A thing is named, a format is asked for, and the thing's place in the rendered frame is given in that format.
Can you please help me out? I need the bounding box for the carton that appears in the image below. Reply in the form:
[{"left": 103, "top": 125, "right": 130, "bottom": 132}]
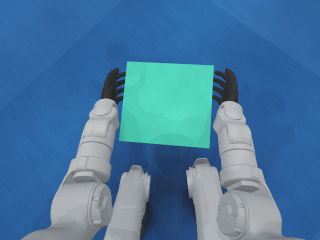
[{"left": 119, "top": 61, "right": 214, "bottom": 149}]

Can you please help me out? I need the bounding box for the robot right shin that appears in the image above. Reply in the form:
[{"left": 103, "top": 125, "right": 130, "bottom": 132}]
[{"left": 192, "top": 158, "right": 221, "bottom": 205}]

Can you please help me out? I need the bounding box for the left robot upper arm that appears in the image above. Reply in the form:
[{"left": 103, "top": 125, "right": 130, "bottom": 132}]
[{"left": 21, "top": 181, "right": 113, "bottom": 240}]

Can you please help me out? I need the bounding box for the left robot forearm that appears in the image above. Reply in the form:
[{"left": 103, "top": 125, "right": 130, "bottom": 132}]
[{"left": 50, "top": 98, "right": 120, "bottom": 222}]

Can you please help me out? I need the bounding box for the right robot upper arm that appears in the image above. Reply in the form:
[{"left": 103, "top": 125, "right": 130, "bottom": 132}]
[{"left": 216, "top": 189, "right": 305, "bottom": 240}]

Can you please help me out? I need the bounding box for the right robot thigh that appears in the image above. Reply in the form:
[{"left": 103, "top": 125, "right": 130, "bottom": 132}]
[{"left": 186, "top": 163, "right": 230, "bottom": 240}]

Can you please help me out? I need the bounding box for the right robot forearm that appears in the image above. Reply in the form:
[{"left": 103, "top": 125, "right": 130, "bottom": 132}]
[{"left": 213, "top": 101, "right": 282, "bottom": 223}]

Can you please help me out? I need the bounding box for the right robot hand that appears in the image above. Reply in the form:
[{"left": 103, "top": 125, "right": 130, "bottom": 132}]
[{"left": 212, "top": 68, "right": 239, "bottom": 105}]

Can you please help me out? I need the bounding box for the left robot hand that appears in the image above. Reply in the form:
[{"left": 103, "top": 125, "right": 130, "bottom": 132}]
[{"left": 100, "top": 67, "right": 126, "bottom": 105}]

